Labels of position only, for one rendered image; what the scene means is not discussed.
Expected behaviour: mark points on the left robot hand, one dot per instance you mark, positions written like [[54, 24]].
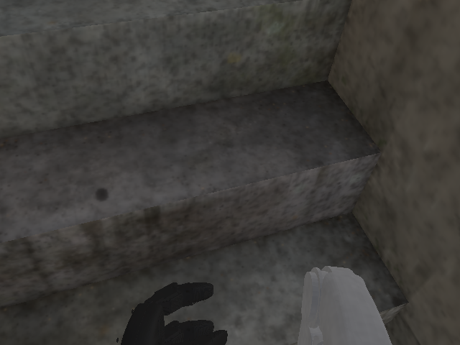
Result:
[[147, 326]]

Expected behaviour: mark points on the robot right thigh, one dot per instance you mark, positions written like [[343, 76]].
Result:
[[338, 301]]

